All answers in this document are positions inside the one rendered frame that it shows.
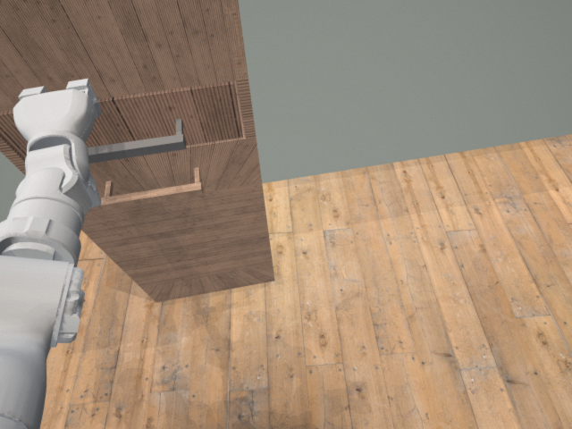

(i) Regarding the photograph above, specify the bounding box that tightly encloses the cabinet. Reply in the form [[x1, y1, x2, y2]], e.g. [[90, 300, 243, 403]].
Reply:
[[0, 0, 275, 303]]

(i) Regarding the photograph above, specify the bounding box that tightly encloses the robot left hand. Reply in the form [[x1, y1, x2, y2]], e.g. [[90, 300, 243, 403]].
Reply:
[[13, 79, 101, 207]]

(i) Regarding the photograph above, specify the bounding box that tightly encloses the left robot forearm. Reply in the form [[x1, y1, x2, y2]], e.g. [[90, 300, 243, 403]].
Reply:
[[0, 130, 93, 267]]

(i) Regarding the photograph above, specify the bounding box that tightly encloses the drawer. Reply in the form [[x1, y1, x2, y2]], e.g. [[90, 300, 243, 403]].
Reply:
[[0, 81, 243, 158]]

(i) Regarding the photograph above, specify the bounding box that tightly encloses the handle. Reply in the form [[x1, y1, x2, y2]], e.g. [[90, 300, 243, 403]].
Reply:
[[101, 182, 204, 210], [88, 119, 186, 164]]

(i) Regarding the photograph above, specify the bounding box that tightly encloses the left robot upper arm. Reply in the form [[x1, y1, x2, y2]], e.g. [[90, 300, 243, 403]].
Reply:
[[0, 256, 85, 429]]

